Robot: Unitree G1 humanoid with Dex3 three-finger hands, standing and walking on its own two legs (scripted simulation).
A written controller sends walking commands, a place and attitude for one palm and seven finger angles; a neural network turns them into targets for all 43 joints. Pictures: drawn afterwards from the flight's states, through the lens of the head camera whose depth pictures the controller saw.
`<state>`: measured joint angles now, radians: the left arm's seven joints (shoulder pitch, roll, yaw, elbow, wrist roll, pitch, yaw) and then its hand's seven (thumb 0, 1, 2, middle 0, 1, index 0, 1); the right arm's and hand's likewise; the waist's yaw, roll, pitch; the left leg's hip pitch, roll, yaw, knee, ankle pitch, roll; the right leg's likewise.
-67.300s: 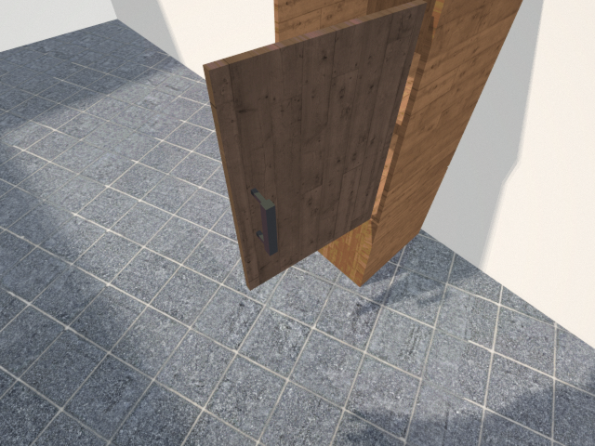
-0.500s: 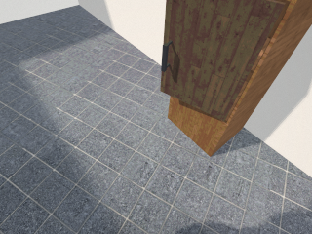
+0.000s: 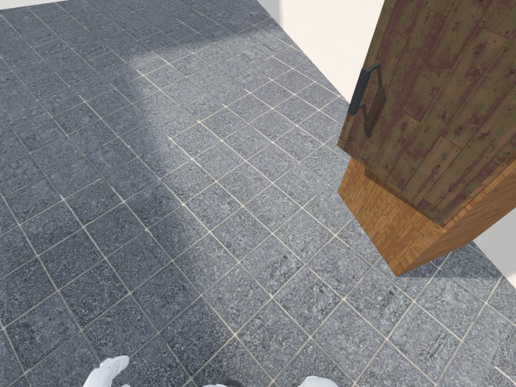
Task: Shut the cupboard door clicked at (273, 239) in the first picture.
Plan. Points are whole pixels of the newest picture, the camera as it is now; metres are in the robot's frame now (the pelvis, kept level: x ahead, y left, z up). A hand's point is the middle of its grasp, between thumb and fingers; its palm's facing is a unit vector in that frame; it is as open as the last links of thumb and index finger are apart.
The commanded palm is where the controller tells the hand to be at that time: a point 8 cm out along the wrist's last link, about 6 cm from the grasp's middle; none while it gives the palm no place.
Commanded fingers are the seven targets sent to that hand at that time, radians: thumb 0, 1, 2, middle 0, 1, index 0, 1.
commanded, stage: walk to a spot facing it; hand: left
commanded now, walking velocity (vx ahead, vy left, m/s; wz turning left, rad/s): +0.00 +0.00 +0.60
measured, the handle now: (363, 89) +0.85 -0.28 -0.07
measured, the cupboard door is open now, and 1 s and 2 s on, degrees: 17 17 17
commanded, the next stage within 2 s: turn to face it in 1.42 s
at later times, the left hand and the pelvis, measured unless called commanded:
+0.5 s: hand out of the picture -0.05 +0.18 -0.18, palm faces +0.39 -0.89 -0.25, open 7.4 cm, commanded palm none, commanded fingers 0.00 0.90 0.90 -0.20 -0.30 -0.20 -0.30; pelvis -0.01 -0.02 -0.02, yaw +21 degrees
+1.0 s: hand out of the picture +0.09 +0.23 -0.15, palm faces +0.53 -0.80 -0.29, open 7.4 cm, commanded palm none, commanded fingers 0.00 0.90 0.90 -0.20 -0.30 -0.20 -0.30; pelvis +0.10 -0.01 -0.02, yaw +36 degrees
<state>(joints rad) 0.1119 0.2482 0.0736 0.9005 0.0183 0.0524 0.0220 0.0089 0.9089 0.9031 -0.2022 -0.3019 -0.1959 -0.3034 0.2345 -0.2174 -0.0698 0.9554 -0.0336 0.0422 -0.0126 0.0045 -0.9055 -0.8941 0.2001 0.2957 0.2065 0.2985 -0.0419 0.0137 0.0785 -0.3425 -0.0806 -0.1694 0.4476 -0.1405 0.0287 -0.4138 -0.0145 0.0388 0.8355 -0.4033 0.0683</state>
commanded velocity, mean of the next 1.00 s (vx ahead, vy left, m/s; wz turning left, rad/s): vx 0.18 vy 0.00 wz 0.58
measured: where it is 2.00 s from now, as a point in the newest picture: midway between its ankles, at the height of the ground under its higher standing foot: (221, 356)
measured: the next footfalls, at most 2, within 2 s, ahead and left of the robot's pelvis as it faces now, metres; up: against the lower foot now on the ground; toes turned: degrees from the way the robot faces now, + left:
right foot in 0.08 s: +0.04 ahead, -0.15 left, +0.00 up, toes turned +5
left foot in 0.50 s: -0.02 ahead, +0.11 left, +0.00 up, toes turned +25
